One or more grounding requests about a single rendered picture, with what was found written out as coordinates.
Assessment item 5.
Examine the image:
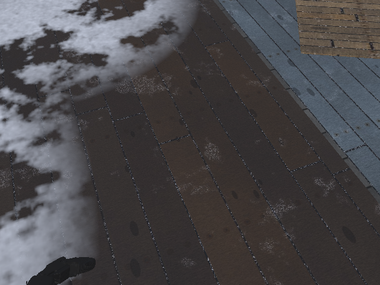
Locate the robot left hand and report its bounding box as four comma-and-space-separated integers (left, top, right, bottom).
26, 256, 96, 285

